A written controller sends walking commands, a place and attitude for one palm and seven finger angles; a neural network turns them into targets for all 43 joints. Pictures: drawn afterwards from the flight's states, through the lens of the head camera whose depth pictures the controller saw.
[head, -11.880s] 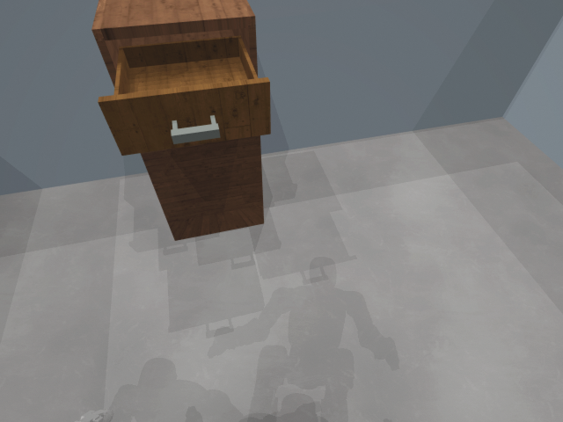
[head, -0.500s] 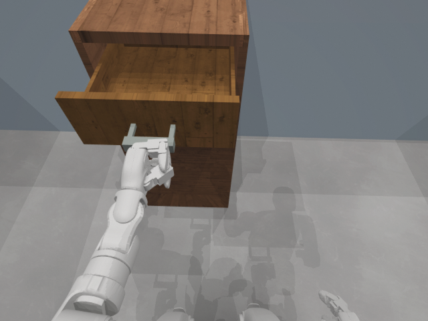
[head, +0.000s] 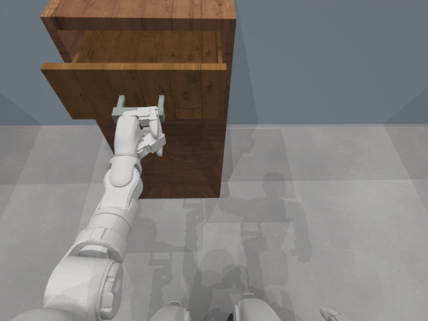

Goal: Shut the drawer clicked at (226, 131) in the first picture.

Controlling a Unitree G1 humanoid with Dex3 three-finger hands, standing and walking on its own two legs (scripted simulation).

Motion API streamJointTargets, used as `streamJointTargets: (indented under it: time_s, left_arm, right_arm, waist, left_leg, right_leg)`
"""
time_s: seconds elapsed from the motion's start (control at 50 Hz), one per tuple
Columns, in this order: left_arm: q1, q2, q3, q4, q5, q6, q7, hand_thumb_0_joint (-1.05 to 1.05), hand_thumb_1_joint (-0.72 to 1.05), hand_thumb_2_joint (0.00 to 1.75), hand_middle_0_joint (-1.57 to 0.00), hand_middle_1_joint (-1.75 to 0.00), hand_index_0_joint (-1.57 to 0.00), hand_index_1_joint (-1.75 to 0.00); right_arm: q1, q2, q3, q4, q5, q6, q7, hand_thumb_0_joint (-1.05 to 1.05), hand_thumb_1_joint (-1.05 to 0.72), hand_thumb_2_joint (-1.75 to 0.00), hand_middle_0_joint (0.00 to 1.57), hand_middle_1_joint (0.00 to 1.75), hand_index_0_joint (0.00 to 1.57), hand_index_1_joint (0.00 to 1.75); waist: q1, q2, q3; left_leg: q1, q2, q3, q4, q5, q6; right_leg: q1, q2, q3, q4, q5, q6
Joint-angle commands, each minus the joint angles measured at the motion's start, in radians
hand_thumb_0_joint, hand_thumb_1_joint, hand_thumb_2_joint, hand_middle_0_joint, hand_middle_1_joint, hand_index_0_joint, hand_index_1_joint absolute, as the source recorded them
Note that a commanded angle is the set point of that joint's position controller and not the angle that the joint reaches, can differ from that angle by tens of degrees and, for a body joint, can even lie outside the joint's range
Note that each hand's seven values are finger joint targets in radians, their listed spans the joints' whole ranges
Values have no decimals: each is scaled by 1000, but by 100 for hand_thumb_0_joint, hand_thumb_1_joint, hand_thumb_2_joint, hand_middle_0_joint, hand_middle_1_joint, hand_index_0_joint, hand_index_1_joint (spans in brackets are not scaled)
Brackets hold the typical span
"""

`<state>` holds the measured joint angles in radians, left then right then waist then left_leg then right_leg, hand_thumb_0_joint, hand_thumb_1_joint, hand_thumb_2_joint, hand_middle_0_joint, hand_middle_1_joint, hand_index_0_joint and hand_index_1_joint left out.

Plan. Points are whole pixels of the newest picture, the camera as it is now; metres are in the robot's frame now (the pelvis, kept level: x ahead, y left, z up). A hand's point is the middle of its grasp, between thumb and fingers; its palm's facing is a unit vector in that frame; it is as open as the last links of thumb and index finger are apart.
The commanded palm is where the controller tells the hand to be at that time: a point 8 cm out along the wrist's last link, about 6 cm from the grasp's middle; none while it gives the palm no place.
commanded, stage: push the drawer shut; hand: left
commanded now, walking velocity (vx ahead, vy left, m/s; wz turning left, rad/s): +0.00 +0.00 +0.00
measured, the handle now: (140, 107) +0.52 +0.14 +0.07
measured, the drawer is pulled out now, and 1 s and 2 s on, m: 0.12 0.00 0.00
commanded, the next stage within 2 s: pull the fist back off the drawer in 1.26 s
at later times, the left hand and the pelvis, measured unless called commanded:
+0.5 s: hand (163, 110) +0.51 +0.09 +0.07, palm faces -0.03 -1.00 -0.03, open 3.0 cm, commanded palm +0.50 +0.14 +0.07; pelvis +0.00 +0.00 -0.01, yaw -1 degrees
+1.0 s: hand (168, 91) +0.56 +0.08 +0.07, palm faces -0.01 -1.00 -0.03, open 3.3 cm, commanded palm +0.56 +0.13 +0.07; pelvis +0.01 +0.01 -0.02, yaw -1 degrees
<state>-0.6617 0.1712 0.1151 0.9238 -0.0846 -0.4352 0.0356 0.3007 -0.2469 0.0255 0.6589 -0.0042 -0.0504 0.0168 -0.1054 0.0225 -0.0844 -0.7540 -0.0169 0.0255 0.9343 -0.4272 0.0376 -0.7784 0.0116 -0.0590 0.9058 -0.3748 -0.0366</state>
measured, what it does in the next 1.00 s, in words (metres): stands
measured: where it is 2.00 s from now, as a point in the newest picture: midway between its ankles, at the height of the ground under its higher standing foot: outside the picture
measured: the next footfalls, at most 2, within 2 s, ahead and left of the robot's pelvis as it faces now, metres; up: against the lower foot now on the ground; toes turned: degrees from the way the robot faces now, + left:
none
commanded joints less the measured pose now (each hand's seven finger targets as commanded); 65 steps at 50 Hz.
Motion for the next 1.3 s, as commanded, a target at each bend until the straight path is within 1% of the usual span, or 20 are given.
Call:
streamJointTargets:
  time_s: [0.0,0.06,0.16,0.24,0.3,0.34,0.36,0.42,0.46,0.5,0.54,0.64,0.68,0.72,0.74,0.86,1.04,1.06,1.2,1.28]
  left_arm:
    - [-605,168,70,-181,-8,-78,12,0,90,90,-140,-160,-140,-160]
    - [-625,191,94,-135,-5,-84,2,0,90,90,-140,-160,-140,-160]
    - [-693,251,132,-51,6,-81,-10,0,90,90,-140,-160,-140,-160]
    - [-750,233,117,-53,13,-86,-13,0,90,90,-140,-160,-140,-160]
    - [-759,276,154,-15,19,-83,-10,0,90,90,-140,-160,-140,-160]
    - [-812,248,119,-15,29,-82,-14,0,90,90,-140,-160,-140,-160]
    - [-815,252,129,12,31,-76,-11,0,90,90,-140,-160,-140,-160]
    - [-859,320,173,24,44,-76,-1,0,90,90,-140,-160,-140,-160]
    - [-873,295,153,21,50,-77,-1,0,90,90,-140,-160,-140,-160]
    - [-870,325,182,42,52,-77,1,0,90,90,-140,-160,-140,-160]
    - [-900,298,157,42,56,-75,-2,0,90,90,-140,-160,-140,-160]
    - [-966,311,155,93,73,-63,6,0,90,90,-140,-160,-140,-160]
    - [-978,380,206,88,78,-65,17,0,90,90,-140,-160,-140,-160]
    - [-1001,349,178,75,85,-70,16,0,90,90,-140,-160,-140,-160]
    - [-1001,337,172,79,86,-70,16,0,90,90,-140,-160,-140,-160]
    - [-1060,361,183,125,101,-56,32,0,90,90,-140,-160,-140,-160]
    - [-1146,417,199,149,122,-46,33,0,90,90,-140,-160,-140,-160]
    - [-1155,448,222,149,121,-46,33,0,90,90,-140,-160,-140,-160]
    - [-1243,433,180,173,122,-40,39,0,90,90,-140,-160,-140,-160]
    - [-1281,452,181,173,120,-39,46,0,90,90,-140,-160,-140,-160]
  right_arm:
    - [92,-145,-48,-82,-3,-29,-12,0,-90,-90,20,30,20,30]
    - [112,-149,-50,-80,-6,-24,-7,0,-90,-90,20,30,20,30]
    - [142,-157,-48,-75,-10,-15,-6,0,-90,-90,20,30,20,30]
    - [169,-158,-50,-74,-18,-11,3,0,-90,-90,20,30,20,30]
    - [192,-168,-52,-69,-23,-2,6,0,-90,-90,20,30,20,30]
    - [200,-164,-51,-67,-25,1,10,0,-90,-90,20,30,20,30]
    - [205,-167,-52,-63,-27,3,10,0,-90,-90,20,30,20,30]
    - [227,-175,-50,-61,-33,8,10,0,-90,-90,20,30,20,30]
    - [232,-170,-50,-64,-37,12,13,0,-90,-90,20,30,20,30]
    - [249,-177,-51,-62,-41,17,16,0,-90,-90,20,30,20,30]
    - [257,-174,-50,-60,-43,24,20,0,-90,-90,20,30,20,30]
    - [274,-183,-50,-52,-48,32,22,0,-90,-90,20,30,20,30]
    - [290,-190,-50,-50,-54,35,21,0,-90,-90,20,30,20,30]
    - [294,-185,-48,-50,-57,36,25,0,-90,-90,20,30,20,30]
    - [299,-186,-51,-47,-59,39,27,0,-90,-90,20,30,20,30]
    - [319,-194,-49,-33,-66,50,31,0,-90,-90,20,30,20,30]
    - [354,-197,-41,-28,-74,59,34,0,-90,-90,20,30,20,30]
    - [355,-201,-43,-28,-72,61,31,0,-90,-90,20,30,20,30]
    - [358,-209,-33,-18,-71,54,23,0,-90,-90,20,30,20,30]
    - [358,-213,-29,-13,-74,42,19,0,-90,-90,20,30,20,30]
  waist:
    - [-53,-5,-390]
    - [-50,-10,-423]
    - [-71,-30,-400]
    - [-82,38,-455]
    - [-88,5,-459]
    - [-101,46,-464]
    - [-107,22,-444]
    - [-111,34,-463]
    - [-116,66,-496]
    - [-111,55,-500]
    - [-125,72,-503]
    - [-157,64,-463]
    - [-149,57,-504]
    - [-153,120,-537]
    - [-155,112,-547]
    - [-186,95,-511]
    - [-208,137,-555]
    - [-211,116,-552]
    - [-251,165,-481]
    - [-263,166,-529]
  left_leg:
    - [131,-2,-48,-124,121,-6]
    - [124,-3,-46,-112,136,-7]
    - [55,-3,-45,-97,103,-1]
    - [121,2,-59,-86,159,-6]
    - [107,5,-61,-73,177,-3]
    - [112,6,-66,-72,168,-6]
    - [103,8,-68,-69,155,-4]
    - [82,4,-65,-61,160,0]
    - [104,5,-68,-53,188,-3]
    - [112,7,-74,-46,214,-2]
    - [128,10,-76,-42,232,-6]
    - [97,14,-87,-36,188,-3]
    - [95,13,-87,-29,210,-2]
    - [151,16,-96,-23,266,-10]
    - [164,20,-103,-17,280,-12]
    - [130,23,-106,-5,263,-8]
    - [120,21,-105,12,282,-3]
    - [103,22,-105,15,270,-2]
    - [88,25,-123,-2,170,0]
    - [76,23,-120,5,135,3]
  right_leg:
    - [189,8,69,-119,141,14]
    - [195,9,72,-111,156,14]
    - [181,10,81,-109,131,17]
    - [132,16,65,-85,163,13]
    - [126,21,64,-79,178,14]
    - [100,20,62,-77,162,14]
    - [85,22,59,-80,146,15]
    - [97,22,65,-77,155,16]
    - [88,22,63,-69,173,14]
    - [80,27,59,-62,188,12]
    - [62,28,53,-60,198,13]
    - [11,28,49,-64,152,16]
    - [38,29,52,-57,171,15]
    - [8,29,44,-45,201,12]
    - [-6,30,39,-40,202,12]
    - [-32,31,39,-49,187,16]
    - [-24,35,44,-46,206,16]
    - [-20,34,45,-50,199,18]
    - [-106,36,39,-64,97,16]
    - [-98,35,45,-66,68,20]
